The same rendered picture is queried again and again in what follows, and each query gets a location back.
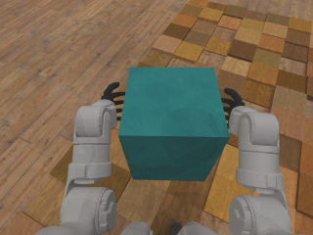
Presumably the left robot hand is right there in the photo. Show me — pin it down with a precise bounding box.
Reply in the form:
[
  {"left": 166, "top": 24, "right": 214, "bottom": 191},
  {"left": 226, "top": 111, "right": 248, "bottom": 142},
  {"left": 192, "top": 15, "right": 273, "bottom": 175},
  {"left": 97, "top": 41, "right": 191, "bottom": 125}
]
[{"left": 101, "top": 82, "right": 125, "bottom": 121}]

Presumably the left robot thigh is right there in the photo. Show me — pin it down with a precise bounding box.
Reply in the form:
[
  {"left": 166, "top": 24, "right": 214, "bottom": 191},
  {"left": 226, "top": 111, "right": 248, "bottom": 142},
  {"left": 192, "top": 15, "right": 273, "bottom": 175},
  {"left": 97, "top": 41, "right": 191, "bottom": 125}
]
[{"left": 120, "top": 221, "right": 154, "bottom": 235}]

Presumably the right robot thigh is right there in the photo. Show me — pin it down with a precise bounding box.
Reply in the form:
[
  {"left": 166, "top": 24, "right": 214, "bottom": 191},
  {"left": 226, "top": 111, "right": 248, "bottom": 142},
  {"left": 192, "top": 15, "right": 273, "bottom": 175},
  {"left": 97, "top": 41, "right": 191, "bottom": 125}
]
[{"left": 179, "top": 224, "right": 217, "bottom": 235}]

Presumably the robot right upper arm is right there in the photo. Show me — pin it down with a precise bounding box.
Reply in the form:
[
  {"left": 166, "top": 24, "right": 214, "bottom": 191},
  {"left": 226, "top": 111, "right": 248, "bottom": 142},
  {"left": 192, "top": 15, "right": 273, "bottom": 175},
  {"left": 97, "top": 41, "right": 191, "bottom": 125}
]
[{"left": 228, "top": 195, "right": 306, "bottom": 235}]

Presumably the left robot forearm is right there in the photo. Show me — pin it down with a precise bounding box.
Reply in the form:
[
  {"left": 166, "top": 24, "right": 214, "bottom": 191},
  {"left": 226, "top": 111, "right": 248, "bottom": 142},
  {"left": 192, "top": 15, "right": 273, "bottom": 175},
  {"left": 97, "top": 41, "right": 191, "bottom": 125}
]
[{"left": 60, "top": 99, "right": 117, "bottom": 223}]

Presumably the right robot forearm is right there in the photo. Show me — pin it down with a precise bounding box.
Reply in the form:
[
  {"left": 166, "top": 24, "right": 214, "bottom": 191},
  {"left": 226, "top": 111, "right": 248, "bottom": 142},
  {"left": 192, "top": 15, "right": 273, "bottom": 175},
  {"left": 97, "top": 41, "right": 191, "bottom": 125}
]
[{"left": 229, "top": 106, "right": 291, "bottom": 221}]

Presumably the carton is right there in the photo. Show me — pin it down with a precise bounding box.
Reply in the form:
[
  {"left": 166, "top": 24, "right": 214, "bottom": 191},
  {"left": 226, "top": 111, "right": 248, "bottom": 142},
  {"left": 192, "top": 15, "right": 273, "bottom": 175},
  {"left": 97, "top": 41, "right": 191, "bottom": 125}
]
[{"left": 117, "top": 67, "right": 230, "bottom": 181}]

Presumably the robot thigh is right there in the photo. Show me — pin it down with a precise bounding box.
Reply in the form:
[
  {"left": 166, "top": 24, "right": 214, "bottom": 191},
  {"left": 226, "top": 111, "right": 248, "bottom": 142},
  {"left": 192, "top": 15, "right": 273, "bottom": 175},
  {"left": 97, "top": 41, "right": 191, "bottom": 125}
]
[
  {"left": 179, "top": 224, "right": 217, "bottom": 235},
  {"left": 120, "top": 221, "right": 154, "bottom": 235}
]

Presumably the robot left upper arm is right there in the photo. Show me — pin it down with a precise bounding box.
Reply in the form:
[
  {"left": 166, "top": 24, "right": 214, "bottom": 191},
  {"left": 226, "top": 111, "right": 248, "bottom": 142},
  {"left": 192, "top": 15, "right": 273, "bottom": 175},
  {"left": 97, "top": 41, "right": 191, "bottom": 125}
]
[{"left": 33, "top": 187, "right": 117, "bottom": 235}]

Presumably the right robot hand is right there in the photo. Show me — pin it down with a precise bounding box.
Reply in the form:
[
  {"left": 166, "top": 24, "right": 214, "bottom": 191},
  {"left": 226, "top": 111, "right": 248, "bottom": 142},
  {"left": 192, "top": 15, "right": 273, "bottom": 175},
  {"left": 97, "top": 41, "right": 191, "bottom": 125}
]
[{"left": 221, "top": 88, "right": 246, "bottom": 129}]

